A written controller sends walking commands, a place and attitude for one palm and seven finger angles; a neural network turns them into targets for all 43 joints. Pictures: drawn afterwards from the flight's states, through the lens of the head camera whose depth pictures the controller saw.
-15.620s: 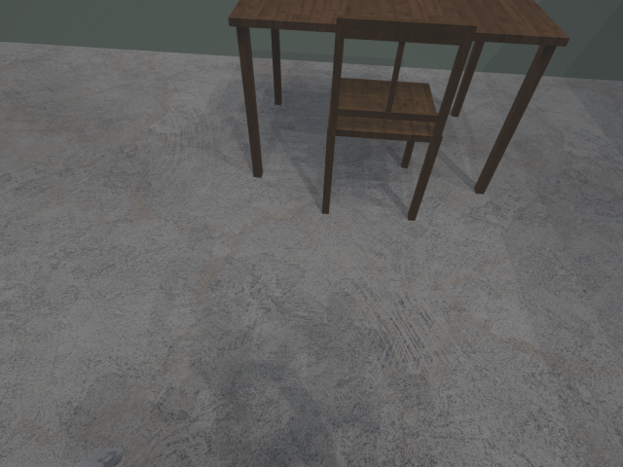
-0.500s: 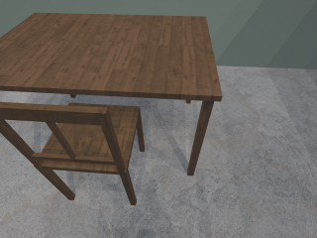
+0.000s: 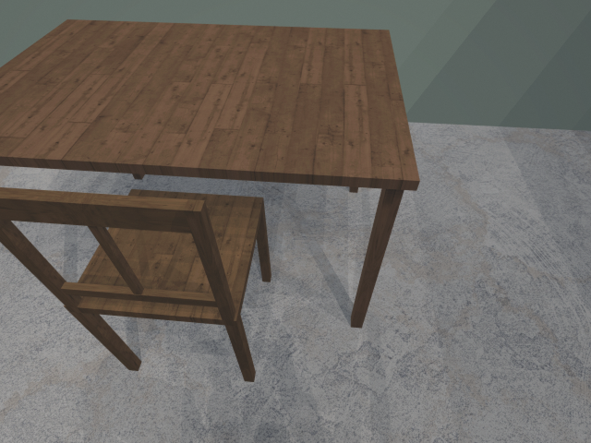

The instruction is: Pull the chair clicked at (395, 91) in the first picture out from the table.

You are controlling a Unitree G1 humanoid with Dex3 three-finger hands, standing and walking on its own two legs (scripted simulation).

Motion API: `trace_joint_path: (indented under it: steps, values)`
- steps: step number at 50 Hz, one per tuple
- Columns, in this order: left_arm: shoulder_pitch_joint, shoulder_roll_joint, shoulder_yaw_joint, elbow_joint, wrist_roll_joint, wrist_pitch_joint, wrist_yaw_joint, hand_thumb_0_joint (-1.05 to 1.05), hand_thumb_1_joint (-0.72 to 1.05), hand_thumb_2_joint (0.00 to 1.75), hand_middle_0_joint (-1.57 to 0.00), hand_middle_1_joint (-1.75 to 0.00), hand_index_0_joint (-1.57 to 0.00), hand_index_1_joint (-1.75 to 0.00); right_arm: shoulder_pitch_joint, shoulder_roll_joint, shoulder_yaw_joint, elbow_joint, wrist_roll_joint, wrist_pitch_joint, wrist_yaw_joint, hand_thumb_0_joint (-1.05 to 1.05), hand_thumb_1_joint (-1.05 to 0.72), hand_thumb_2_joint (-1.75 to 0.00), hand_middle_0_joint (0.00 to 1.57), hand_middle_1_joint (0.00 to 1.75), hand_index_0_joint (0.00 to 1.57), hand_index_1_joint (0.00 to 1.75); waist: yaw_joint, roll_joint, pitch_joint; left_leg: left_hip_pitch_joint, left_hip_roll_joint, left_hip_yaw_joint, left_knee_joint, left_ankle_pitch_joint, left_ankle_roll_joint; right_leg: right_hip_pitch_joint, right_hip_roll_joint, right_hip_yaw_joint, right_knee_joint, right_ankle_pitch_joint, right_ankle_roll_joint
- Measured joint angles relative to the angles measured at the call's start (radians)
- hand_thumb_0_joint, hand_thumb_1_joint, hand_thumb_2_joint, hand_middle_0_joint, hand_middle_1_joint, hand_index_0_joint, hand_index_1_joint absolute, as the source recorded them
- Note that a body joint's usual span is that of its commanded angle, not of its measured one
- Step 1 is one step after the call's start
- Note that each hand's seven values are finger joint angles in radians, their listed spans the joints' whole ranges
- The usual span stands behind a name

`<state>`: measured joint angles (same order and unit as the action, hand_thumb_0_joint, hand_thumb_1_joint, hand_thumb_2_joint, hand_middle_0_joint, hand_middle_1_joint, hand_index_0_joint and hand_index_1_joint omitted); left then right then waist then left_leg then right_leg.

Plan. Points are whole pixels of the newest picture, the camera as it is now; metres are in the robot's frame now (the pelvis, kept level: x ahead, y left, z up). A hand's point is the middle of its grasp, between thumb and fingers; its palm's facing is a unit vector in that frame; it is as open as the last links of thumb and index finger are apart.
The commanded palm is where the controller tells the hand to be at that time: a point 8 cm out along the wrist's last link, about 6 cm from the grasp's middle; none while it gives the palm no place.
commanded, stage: raise the hand toward the chair's back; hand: left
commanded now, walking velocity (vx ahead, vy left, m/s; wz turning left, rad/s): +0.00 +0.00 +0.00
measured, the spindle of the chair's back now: (118, 260) +0.45 +0.39 -0.11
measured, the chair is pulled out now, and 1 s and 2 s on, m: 0.00 0.00 0.00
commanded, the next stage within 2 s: none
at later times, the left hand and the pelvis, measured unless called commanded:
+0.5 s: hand (185, 439) +0.14 +0.16 -0.08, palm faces -0.01 -1.00 +0.04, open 9.5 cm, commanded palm +0.12 +0.23 -0.06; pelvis -0.02 +0.01 -0.10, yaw +1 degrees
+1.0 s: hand (155, 406) +0.18 +0.21 -0.05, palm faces -0.01 -1.00 -0.06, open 13.9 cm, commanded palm +0.15 +0.26 -0.05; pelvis -0.03 +0.03 -0.10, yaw +2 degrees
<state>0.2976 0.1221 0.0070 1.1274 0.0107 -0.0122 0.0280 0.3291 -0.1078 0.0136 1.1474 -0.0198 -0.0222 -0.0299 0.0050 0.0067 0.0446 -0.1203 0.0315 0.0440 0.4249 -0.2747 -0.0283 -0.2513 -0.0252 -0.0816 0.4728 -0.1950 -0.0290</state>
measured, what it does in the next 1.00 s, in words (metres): lowers itself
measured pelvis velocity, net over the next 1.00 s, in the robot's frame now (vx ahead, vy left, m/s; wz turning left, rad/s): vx -0.03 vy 0.03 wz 0.03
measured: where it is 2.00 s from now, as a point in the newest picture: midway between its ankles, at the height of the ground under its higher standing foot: outside the picture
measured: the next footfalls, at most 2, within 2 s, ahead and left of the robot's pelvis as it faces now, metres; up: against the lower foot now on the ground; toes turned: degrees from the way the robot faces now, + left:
none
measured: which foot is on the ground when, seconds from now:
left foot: down 0.00-1.00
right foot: down 0.00-1.00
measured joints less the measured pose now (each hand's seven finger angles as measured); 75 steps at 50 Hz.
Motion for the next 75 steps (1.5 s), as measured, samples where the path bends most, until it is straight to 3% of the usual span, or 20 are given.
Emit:
trace_joint_path:
  steps: [3, 5, 6, 9, 11, 13, 17, 19, 22, 26, 29, 32, 37, 40, 42, 47, 51, 55, 64, 75]
  values:
    - [-0.001, -0.002, -0.003, -0.001, 0.001, -0.006, 0.007, 0.01, 0.92, 0.90, -0.20, -0.30, -0.20, -0.29, -0.002, -0.005, -0.001, -0.004, 0.002, 0.002, 0.003, 0.00, -0.91, -0.90, 0.20, 0.30, 0.20, 0.30, 0.002, 0.006, 0.001, -0.015, 0.006, -0.001, 0.020, -0.008, -0.001, -0.006, 0.005, -0.002, 0.002, 0.001, 0.001]
    - [0.110, 0.026, -0.006, -0.347, -0.080, 0.128, 0.034, 0.04, 0.95, 0.89, -0.20, -0.30, -0.20, -0.29, 0.021, -0.021, 0.015, -0.091, 0.028, -0.047, -0.012, 0.01, -0.91, -0.90, 0.20, 0.30, 0.20, 0.30, 0.008, 0.003, 0.018, -0.019, 0.008, 0.010, 0.048, -0.024, 0.001, -0.017, 0.007, 0.009, 0.029, -0.007, 0.001]
    - [0.160, 0.044, -0.003, -0.497, -0.103, 0.105, 0.052, 0.05, 0.96, 0.89, -0.20, -0.30, -0.20, -0.29, 0.035, -0.034, 0.015, -0.130, 0.033, -0.097, -0.031, 0.01, -0.92, -0.90, 0.20, 0.30, 0.20, 0.30, 0.007, 0.004, 0.011, -0.028, 0.006, 0.012, 0.060, -0.030, 0.003, -0.028, 0.004, 0.011, 0.047, -0.015, 0.001]
    - [0.194, 0.066, -0.008, -0.795, -0.161, 0.008, 0.085, 0.06, 0.95, 0.88, -0.20, -0.30, -0.19, -0.29, 0.044, -0.100, -0.003, -0.231, 0.059, -0.228, -0.056, 0.03, -0.93, -0.90, 0.20, 0.30, 0.20, 0.30, -0.020, 0.024, -0.024, -0.091, -0.010, -0.011, 0.121, -0.050, 0.011, -0.075, -0.018, -0.007, 0.100, -0.043, 0.010]
    - [0.147, 0.061, 0.001, -0.895, -0.174, -0.092, 0.058, 0.05, 0.91, 0.87, -0.19, -0.29, -0.19, -0.28, 0.016, -0.142, -0.024, -0.305, 0.052, -0.283, -0.055, 0.03, -0.93, -0.90, 0.20, 0.30, 0.20, 0.30, -0.036, 0.029, -0.056, -0.169, -0.019, -0.022, 0.190, -0.071, 0.016, -0.146, -0.030, -0.011, 0.161, -0.068, 0.015]
    - [0.085, 0.044, 0.021, -0.937, -0.190, -0.223, -0.010, 0.04, 0.87, 0.86, -0.18, -0.29, -0.18, -0.28, -0.025, -0.169, -0.051, -0.378, 0.038, -0.315, -0.039, 0.03, -0.93, -0.90, 0.20, 0.30, 0.20, 0.30, -0.041, 0.014, -0.097, -0.267, -0.025, -0.018, 0.276, -0.102, 0.017, -0.246, -0.035, 0.003, 0.246, -0.095, 0.016]
    - [0.041, -0.004, 0.047, -0.966, -0.220, -0.498, -0.220, 0.02, 0.77, 0.83, -0.17, -0.28, -0.17, -0.27, -0.125, -0.192, -0.102, -0.530, 0.022, -0.313, 0.025, 0.02, -0.92, -0.90, 0.20, 0.30, 0.20, 0.30, -0.044, -0.036, -0.144, -0.442, -0.016, -0.002, 0.473, -0.189, 0.015, -0.428, -0.032, 0.026, 0.431, -0.160, 0.008]
    - [0.068, -0.011, 0.044, -0.981, -0.204, -0.571, -0.290, 0.02, 0.72, 0.81, -0.17, -0.27, -0.17, -0.26, -0.167, -0.196, -0.120, -0.600, 0.021, -0.290, 0.046, 0.02, -0.92, -0.90, 0.20, 0.30, 0.20, 0.30, -0.038, -0.059, -0.163, -0.521, -0.013, 0.000, 0.566, -0.229, 0.012, -0.513, -0.032, 0.035, 0.523, -0.197, 0.009]
    - [0.145, -0.003, 0.029, -1.024, -0.191, -0.545, -0.318, 0.01, 0.64, 0.78, -0.17, -0.26, -0.17, -0.25, -0.208, -0.191, -0.133, -0.688, 0.023, -0.239, 0.052, 0.02, -0.92, -0.90, 0.20, 0.30, 0.20, 0.30, -0.013, -0.083, -0.174, -0.616, -0.013, -0.001, 0.681, -0.285, 0.015, -0.608, -0.036, 0.038, 0.633, -0.243, 0.011]
    - [0.255, 0.029, 0.036, -1.119, -0.179, -0.482, -0.265, 0.01, 0.54, 0.74, -0.17, -0.25, -0.17, -0.24, -0.227, -0.165, -0.109, -0.755, 0.018, -0.195, 0.041, 0.01, -0.91, -0.90, 0.20, 0.30, 0.20, 0.30, 0.024, -0.075, -0.176, -0.716, -0.010, -0.031, 0.791, -0.329, 0.018, -0.687, -0.040, 0.012, 0.716, -0.279, 0.009]
    - [0.282, 0.057, 0.055, -1.203, -0.188, -0.495, -0.242, 0.02, 0.47, 0.71, -0.16, -0.24, -0.16, -0.23, -0.227, -0.136, -0.065, -0.753, 0.013, -0.184, 0.037, 0.01, -0.91, -0.90, 0.20, 0.30, 0.20, 0.30, 0.044, -0.051, -0.175, -0.781, -0.007, -0.064, 0.852, -0.347, 0.017, -0.728, -0.041, -0.019, 0.749, -0.290, 0.006]
    - [0.236, 0.074, 0.057, -1.263, -0.205, -0.503, -0.272, 0.02, 0.40, 0.68, -0.15, -0.22, -0.14, -0.22, -0.219, -0.107, -0.013, -0.720, 0.012, -0.186, 0.034, 0.01, -0.91, -0.90, 0.20, 0.30, 0.20, 0.30, 0.055, -0.022, -0.168, -0.834, -0.008, -0.088, 0.894, -0.352, 0.018, -0.762, -0.044, -0.042, 0.767, -0.290, 0.006]
    - [0.129, 0.091, 0.050, -1.285, -0.214, -0.381, -0.339, 0.01, 0.28, 0.63, -0.13, -0.21, -0.13, -0.20, -0.175, -0.053, 0.038, -0.662, 0.030, -0.165, 0.029, 0.01, -0.90, -0.90, 0.20, 0.30, 0.21, 0.30, 0.036, 0.008, -0.161, -0.868, -0.010, -0.088, 0.899, -0.341, 0.025, -0.790, -0.045, -0.041, 0.761, -0.272, 0.012]
    - [0.119, 0.096, 0.063, -1.278, -0.226, -0.293, -0.331, 0.01, 0.21, 0.60, -0.13, -0.20, -0.13, -0.19, -0.134, -0.036, 0.039, -0.643, 0.038, -0.146, 0.019, 0.02, -0.90, -0.90, 0.21, 0.30, 0.21, 0.30, 0.011, 0.015, -0.159, -0.849, -0.010, -0.072, 0.866, -0.328, 0.030, -0.778, -0.044, -0.027, 0.732, -0.257, 0.017]
    - [0.131, 0.098, 0.081, -1.271, -0.235, -0.272, -0.310, 0.01, 0.17, 0.58, -0.13, -0.19, -0.12, -0.18, -0.106, -0.039, 0.030, -0.635, 0.039, -0.140, 0.011, 0.02, -0.90, -0.90, 0.21, 0.30, 0.21, 0.30, -0.002, 0.015, -0.162, -0.832, -0.010, -0.062, 0.840, -0.319, 0.033, -0.766, -0.042, -0.018, 0.711, -0.248, 0.020]
    - [0.165, 0.100, 0.118, -1.255, -0.243, -0.330, -0.263, 0.01, 0.05, 0.53, -0.11, -0.17, -0.11, -0.16, -0.057, -0.087, -0.005, -0.624, 0.040, -0.155, -0.003, 0.02, -0.90, -0.90, 0.21, 0.30, 0.21, 0.30, -0.022, 0.010, -0.172, -0.807, -0.013, -0.052, 0.806, -0.310, 0.037, -0.745, -0.042, -0.009, 0.681, -0.241, 0.026]
    - [0.164, 0.110, 0.126, -1.231, -0.245, -0.380, -0.274, 0.01, -0.04, 0.49, -0.10, -0.16, -0.10, -0.15, -0.053, -0.133, -0.031, -0.622, 0.044, -0.169, -0.011, 0.02, -0.90, -0.90, 0.20, 0.30, 0.21, 0.30, -0.029, 0.001, -0.180, -0.805, -0.015, -0.054, 0.804, -0.314, 0.039, -0.742, -0.043, -0.010, 0.680, -0.246, 0.028]
    - [0.151, 0.122, 0.128, -1.215, -0.245, -0.382, -0.294, 0.00, -0.14, 0.45, -0.09, -0.14, -0.09, -0.13, -0.073, -0.154, -0.050, -0.632, 0.047, -0.180, -0.015, 0.02, -0.91, -0.90, 0.20, 0.30, 0.20, 0.30, -0.034, -0.007, -0.181, -0.796, -0.013, -0.057, 0.801, -0.319, 0.039, -0.731, -0.041, -0.013, 0.674, -0.249, 0.027]
    - [0.116, 0.129, 0.152, -1.195, -0.251, -0.373, -0.298, 0.00, -0.35, 0.36, -0.07, -0.11, -0.07, -0.10, -0.119, -0.128, -0.034, -0.667, 0.044, -0.181, -0.005, 0.01, -0.91, -0.90, 0.20, 0.30, 0.20, 0.30, -0.026, -0.008, -0.186, -0.757, -0.009, -0.068, 0.766, -0.315, 0.033, -0.687, -0.036, -0.025, 0.638, -0.249, 0.024]
    - [0.041, 0.146, 0.191, -1.129, -0.275, -0.354, -0.359, -0.01, -0.48, 0.31, -0.06, -0.09, -0.06, -0.08, -0.122, -0.109, 0.010, -0.651, 0.040, -0.178, -0.002, 0.01, -0.90, -0.90, 0.20, 0.30, 0.21, 0.30, -0.008, 0.011, -0.179, -0.740, -0.010, -0.077, 0.745, -0.312, 0.029, -0.667, -0.036, -0.034, 0.619, -0.251, 0.022]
